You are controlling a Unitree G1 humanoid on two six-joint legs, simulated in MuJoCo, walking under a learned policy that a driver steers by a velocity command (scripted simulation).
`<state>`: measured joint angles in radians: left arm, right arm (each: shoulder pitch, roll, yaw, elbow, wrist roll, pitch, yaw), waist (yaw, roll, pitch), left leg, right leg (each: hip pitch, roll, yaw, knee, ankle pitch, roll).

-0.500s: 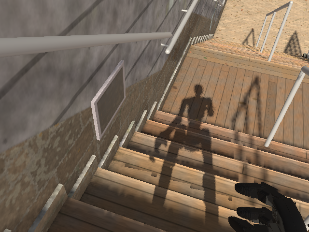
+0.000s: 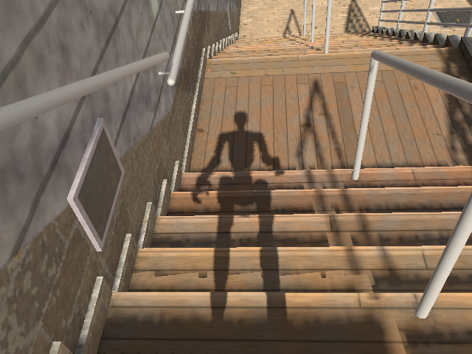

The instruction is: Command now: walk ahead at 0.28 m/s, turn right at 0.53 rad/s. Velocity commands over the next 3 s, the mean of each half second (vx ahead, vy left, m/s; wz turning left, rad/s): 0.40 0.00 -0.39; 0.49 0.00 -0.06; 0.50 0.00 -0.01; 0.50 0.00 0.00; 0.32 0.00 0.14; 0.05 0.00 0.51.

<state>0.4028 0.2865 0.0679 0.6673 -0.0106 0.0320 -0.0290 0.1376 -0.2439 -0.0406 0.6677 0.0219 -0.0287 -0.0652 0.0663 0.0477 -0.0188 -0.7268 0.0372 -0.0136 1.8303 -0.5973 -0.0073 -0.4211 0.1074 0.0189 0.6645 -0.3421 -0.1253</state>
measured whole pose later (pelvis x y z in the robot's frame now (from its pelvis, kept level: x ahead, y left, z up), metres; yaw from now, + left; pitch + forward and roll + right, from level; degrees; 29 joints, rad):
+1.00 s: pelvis +0.47 +0.12 -0.17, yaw -11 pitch +3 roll +0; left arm 0.09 0.19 0.04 0.71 0.00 -0.07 -0.02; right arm 0.59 -0.12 0.00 1.03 0.02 -0.09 -0.05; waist -0.07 -0.02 -0.03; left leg -0.14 -0.11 -0.05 0.65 -0.54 0.08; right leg -0.75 -0.06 0.09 0.79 0.33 -0.08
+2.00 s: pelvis +1.06 +0.05 -0.49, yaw -11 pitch +2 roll +1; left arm 0.18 0.21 0.05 0.80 0.00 -0.04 0.03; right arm 0.51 -0.15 -0.02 0.97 -0.01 -0.05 -0.01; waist -0.03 -0.03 -0.05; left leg -0.23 -0.12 0.00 0.57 -0.38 0.10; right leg -0.84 -0.10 0.09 1.13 0.03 -0.01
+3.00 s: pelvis +1.29 +0.02 -0.65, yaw +11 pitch +3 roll -4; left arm 0.08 0.30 0.07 0.71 0.01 0.10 0.09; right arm 0.26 -0.23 -0.01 0.63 0.00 0.06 -0.02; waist -0.02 -0.03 0.03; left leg -0.40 -0.07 -0.10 0.64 -0.27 0.08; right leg -0.81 0.04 0.09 1.56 -0.32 0.07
